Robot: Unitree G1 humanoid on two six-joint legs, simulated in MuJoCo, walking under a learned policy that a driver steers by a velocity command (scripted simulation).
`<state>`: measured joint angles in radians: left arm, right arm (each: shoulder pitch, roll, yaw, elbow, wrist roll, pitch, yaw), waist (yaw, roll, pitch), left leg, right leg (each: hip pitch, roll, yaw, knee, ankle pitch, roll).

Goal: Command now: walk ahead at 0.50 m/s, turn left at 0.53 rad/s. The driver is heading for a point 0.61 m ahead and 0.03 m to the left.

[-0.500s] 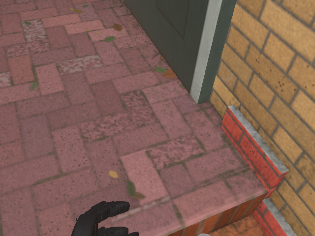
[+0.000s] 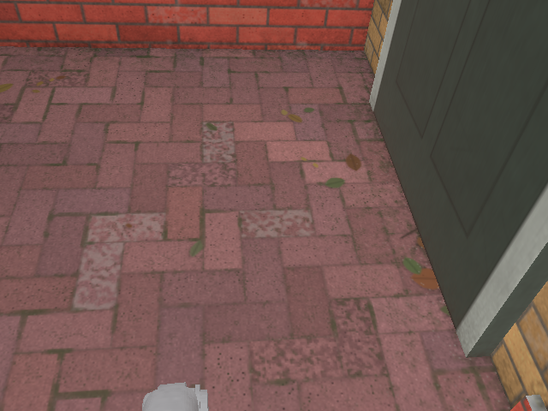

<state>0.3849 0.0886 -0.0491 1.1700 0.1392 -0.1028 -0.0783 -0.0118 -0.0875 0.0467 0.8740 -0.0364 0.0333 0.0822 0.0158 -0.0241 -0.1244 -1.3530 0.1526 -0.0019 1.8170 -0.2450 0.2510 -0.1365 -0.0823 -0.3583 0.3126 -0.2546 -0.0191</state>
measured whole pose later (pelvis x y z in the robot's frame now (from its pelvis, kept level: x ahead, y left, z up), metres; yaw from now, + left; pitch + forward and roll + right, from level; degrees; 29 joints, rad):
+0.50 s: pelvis +0.22 +0.07 +0.16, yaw +10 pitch +5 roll +0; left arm 0.15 0.24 0.05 0.95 0.04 -0.12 -0.08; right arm 0.30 -0.19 -0.01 0.97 -0.05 -0.12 0.05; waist -0.01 -0.04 -0.09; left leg -0.31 -0.07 0.04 0.59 -0.36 0.08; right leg -1.01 -0.05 0.11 1.32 0.03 0.04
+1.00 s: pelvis +0.31 +0.03 +0.17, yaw -6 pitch +4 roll +2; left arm 0.18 0.24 0.09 0.73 0.01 0.00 0.04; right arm 0.02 -0.25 -0.06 0.70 0.01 -0.05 -0.07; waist 0.02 -0.01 -0.01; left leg -0.50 -0.02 -0.07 0.93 -0.47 -0.04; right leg -0.49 0.09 0.14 0.44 -0.01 -0.04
